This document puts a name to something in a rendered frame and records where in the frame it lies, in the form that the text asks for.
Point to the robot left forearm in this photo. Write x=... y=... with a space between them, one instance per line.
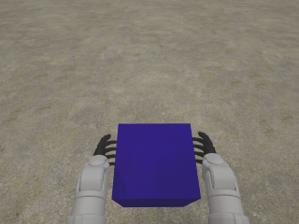
x=89 y=204

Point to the carton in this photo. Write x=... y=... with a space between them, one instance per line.
x=155 y=166

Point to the robot left hand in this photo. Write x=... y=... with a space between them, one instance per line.
x=102 y=150

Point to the robot right hand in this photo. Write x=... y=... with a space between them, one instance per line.
x=207 y=146

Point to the robot right forearm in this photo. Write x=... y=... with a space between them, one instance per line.
x=222 y=192

